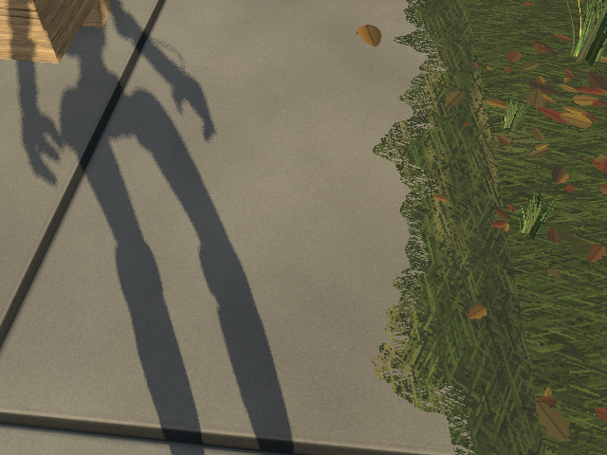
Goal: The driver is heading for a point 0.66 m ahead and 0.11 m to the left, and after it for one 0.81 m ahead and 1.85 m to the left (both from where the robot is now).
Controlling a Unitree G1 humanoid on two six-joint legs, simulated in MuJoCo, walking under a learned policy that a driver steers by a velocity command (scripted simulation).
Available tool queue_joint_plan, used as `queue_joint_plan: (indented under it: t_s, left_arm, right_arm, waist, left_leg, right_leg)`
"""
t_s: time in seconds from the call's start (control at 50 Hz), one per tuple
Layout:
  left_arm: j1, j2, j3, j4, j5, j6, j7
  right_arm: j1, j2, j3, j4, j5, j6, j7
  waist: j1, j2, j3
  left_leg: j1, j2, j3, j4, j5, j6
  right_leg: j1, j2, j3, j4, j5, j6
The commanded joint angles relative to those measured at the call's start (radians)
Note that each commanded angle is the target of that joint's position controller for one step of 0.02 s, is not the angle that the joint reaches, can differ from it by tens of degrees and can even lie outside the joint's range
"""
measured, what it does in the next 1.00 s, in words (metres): walks ahead: right foot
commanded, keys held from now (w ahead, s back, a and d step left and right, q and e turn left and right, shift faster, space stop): w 0.52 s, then w+q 0.36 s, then q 0.12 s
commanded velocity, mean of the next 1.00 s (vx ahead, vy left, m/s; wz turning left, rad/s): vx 0.49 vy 0.00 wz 0.17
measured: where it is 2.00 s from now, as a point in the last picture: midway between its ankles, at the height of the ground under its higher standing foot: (306, 359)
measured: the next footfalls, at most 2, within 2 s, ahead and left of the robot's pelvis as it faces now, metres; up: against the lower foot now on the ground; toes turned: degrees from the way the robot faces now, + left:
right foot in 0.44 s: +0.42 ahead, -0.15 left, +0.00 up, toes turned -3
left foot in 1.02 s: +0.70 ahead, +0.11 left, +0.00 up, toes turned +15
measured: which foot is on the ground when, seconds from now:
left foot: down 0.00-0.44, up 0.46-1.00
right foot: up 0.00-0.42, down 0.44-1.00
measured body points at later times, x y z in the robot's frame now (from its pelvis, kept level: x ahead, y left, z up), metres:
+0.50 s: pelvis +0.28 -0.05 -0.01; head +0.31 -0.06 +0.44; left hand +0.47 +0.19 -0.11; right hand +0.24 -0.32 -0.16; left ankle +0.09 +0.08 -0.68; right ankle +0.38 -0.15 -0.73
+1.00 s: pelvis +0.54 -0.01 -0.01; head +0.57 +0.00 +0.44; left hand +0.49 +0.25 -0.15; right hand +0.77 -0.21 -0.12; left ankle +0.66 +0.10 -0.73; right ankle +0.39 -0.15 -0.73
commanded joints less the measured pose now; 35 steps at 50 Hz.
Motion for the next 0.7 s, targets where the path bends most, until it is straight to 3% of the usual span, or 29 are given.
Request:
queue_joint_plan:
  t_s: [0.02, 0.04, 0.08, 0.14, 0.22, 0.32, 0.38, 0.42, 0.44, 0.46, 0.48, 0.5, 0.52, 0.54, 0.56, 0.58, 0.62, 0.7]
  left_arm:
    - [0.0, 0.084, 0.031, -0.067, 0.011, -0.001, 0.013]
    - [0.036, 0.048, 0.027, -0.062, 0.011, 0.01, 0.014]
    - [-0.014, 0.064, 0.034, -0.078, 0.013, 0.022, 0.019]
    - [-0.13, 0.064, 0.038, -0.117, 0.024, 0.022, 0.019]
    - [-0.264, 0.037, 0.028, -0.154, 0.018, 0.012, 0.005]
    - [-0.404, 0.036, 0.016, -0.207, 0.007, 0.001, -0.023]
    - [-0.404, 0.056, 0.018, -0.225, 0.004, -0.009, -0.04]
    - [-0.266, 0.102, 0.041, -0.19, 0.007, -0.014, -0.039]
    - [-0.094, 0.151, 0.067, -0.136, 0.011, -0.013, -0.032]
    - [0.098, 0.232, 0.088, -0.099, 0.024, -0.01, -0.02]
    - [0.134, 0.272, 0.092, -0.078, 0.024, -0.007, -0.029]
    - [0.11, 0.171, 0.065, -0.087, 0.017, -0.008, -0.028]
    - [0.019, 0.135, 0.052, -0.105, 0.015, -0.009, -0.024]
    - [-0.064, 0.114, 0.043, -0.122, 0.021, -0.01, -0.023]
    - [-0.109, 0.086, 0.035, -0.127, 0.03, -0.012, -0.026]
    - [-0.123, 0.075, 0.032, -0.12, 0.04, -0.018, -0.027]
    - [-0.111, 0.07, 0.033, -0.099, 0.039, -0.025, -0.026]
    - [-0.07, 0.105, 0.044, -0.069, 0.046, -0.027, -0.003]
  right_arm:
    - [0.042, -0.065, -0.008, -0.02, -0.014, -0.015, 0.008]
    - [0.049, -0.088, -0.015, -0.008, -0.012, -0.016, 0.007]
    - [0.08, -0.109, -0.02, 0.01, -0.012, -0.02, -0.003]
    - [0.143, -0.127, -0.022, 0.034, -0.007, -0.013, -0.023]
    - [0.204, -0.137, -0.02, 0.057, 0.002, -0.004, -0.035]
    - [0.289, -0.146, -0.025, 0.102, 0.009, 0.015, -0.039]
    - [0.284, -0.161, -0.034, 0.112, 0.013, 0.028, -0.045]
    - [0.238, -0.175, -0.038, 0.102, 0.015, 0.036, -0.047]
    - [0.223, -0.153, -0.029, 0.094, 0.011, 0.038, -0.046]
    - [0.231, -0.12, -0.013, 0.067, -0.008, 0.035, -0.045]
    - [0.358, 0.018, 0.025, 0.073, -0.001, 0.012, -0.032]
    - [0.288, -0.098, -0.001, 0.081, 0.024, -0.012, -0.028]
    - [0.19, -0.145, -0.014, 0.048, 0.043, -0.026, -0.025]
    - [0.147, -0.138, -0.014, 0.043, 0.043, -0.026, -0.032]
    - [0.13, -0.124, -0.021, 0.044, 0.03, -0.016, -0.038]
    - [0.159, -0.104, -0.024, 0.049, 0.029, 0.0, -0.038]
    - [0.187, -0.064, -0.023, 0.06, 0.032, 0.027, -0.041]
    - [0.094, -0.067, -0.034, 0.024, 0.022, 0.046, -0.043]
  waist:
    - [0.001, 0.1, -0.054]
    - [0.023, 0.119, -0.061]
    - [0.021, 0.089, -0.03]
    - [-0.008, 0.065, -0.003]
    - [-0.05, 0.075, 0.019]
    - [-0.094, 0.073, 0.064]
    - [-0.067, 0.094, 0.053]
    - [0.019, 0.116, -0.034]
    - [0.094, 0.098, -0.139]
    - [0.148, -0.028, -0.297]
    - [0.074, -0.292, -0.417]
    - [0.107, -0.181, -0.368]
    - [0.093, -0.133, -0.227]
    - [0.06, -0.037, -0.154]
    - [0.032, -0.002, -0.093]
    - [0.0, -0.042, -0.084]
    - [-0.02, -0.046, -0.055]
    - [-0.011, -0.028, 0.0]
  left_leg:
    - [0.185, 0.247, -0.299, -0.307, 0.098, 0.153]
    - [0.166, 0.251, -0.278, -0.331, 0.096, 0.172]
    - [0.149, 0.237, -0.23, -0.365, 0.131, 0.179]
    - [0.209, 0.235, -0.197, -0.377, 0.186, 0.168]
    - [0.255, 0.209, -0.14, -0.384, 0.17, 0.133]
    - [0.409, 0.26, -0.143, -0.333, 0.177, 0.133]
    - [0.476, 0.295, -0.152, -0.262, 0.292, 0.115]
    - [0.461, 0.267, -0.118, -0.111, 0.587, 0.087]
    - [0.382, 0.212, -0.078, 0.083, 0.641, 0.058]
    - [0.15, 0.142, -0.03, 0.415, 0.331, 0.021]
    - [-0.233, -0.042, -0.077, 0.725, -0.387, -0.03]
    - [-0.341, 0.011, -0.197, 0.84, -0.429, -0.01]
    - [-0.394, 0.06, -0.173, 0.846, -0.339, 0.005]
    - [-0.35, 0.111, -0.151, 0.805, -0.247, 0.003]
    - [-0.31, 0.14, -0.145, 0.753, -0.191, -0.001]
    - [-0.244, 0.165, -0.159, 0.72, -0.16, -0.003]
    - [-0.214, 0.173, -0.165, 0.669, -0.139, -0.012]
    - [-0.34, 0.158, -0.201, 0.531, 0.037, -0.029]
  right_leg:
    - [-0.208, -0.116, 0.042, 0.004, 0.11, -0.013]
    - [-0.195, -0.118, 0.034, -0.023, 0.126, -0.002]
    - [-0.242, -0.126, 0.028, -0.087, 0.198, 0.014]
    - [-0.339, -0.129, 0.024, -0.254, 0.343, 0.036]
    - [-0.317, -0.092, -0.009, -0.482, 0.497, 0.035]
    - [-0.351, -0.062, -0.026, -0.622, 0.444, 0.022]
    - [-0.297, -0.04, -0.035, -0.67, 0.341, -0.013]
    - [-0.065, 0.021, -0.086, -0.701, 0.31, -0.05]
    - [0.182, 0.029, -0.086, -0.698, 0.341, -0.083]
    - [0.509, -0.175, 0.15, -0.674, 0.364, -0.155]
    - [0.807, -0.375, 0.623, -0.806, 0.174, -0.306]
    - [0.769, -0.346, 0.648, -0.862, 0.082, -0.265]
    - [0.633, -0.315, 0.495, -0.881, 0.137, -0.22]
    - [0.481, -0.286, 0.374, -0.911, 0.241, -0.197]
    - [0.361, -0.255, 0.286, -0.951, 0.297, -0.183]
    - [0.288, -0.241, 0.231, -0.981, 0.325, -0.178]
    - [0.223, -0.223, 0.144, -1.032, 0.343, -0.177]
    - [0.24, -0.214, 0.015, -1.07, 0.427, -0.157]
Velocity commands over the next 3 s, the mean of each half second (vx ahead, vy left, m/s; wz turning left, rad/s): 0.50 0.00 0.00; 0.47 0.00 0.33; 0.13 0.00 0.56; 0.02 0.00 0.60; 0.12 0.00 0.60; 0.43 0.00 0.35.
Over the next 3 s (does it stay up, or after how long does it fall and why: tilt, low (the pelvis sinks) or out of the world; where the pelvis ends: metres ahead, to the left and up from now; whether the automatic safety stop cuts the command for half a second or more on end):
stays up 0.71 0.29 0.00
